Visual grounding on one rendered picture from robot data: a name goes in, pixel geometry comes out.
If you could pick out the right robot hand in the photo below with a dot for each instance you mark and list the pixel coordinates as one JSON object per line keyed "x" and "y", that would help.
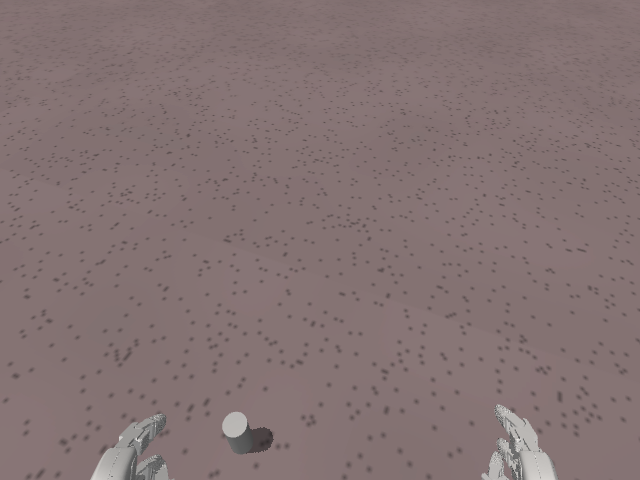
{"x": 523, "y": 456}

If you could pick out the can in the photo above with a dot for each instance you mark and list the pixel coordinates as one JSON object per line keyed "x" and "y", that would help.
{"x": 237, "y": 431}

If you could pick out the left robot hand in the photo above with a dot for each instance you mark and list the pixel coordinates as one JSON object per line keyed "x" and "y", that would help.
{"x": 120, "y": 462}

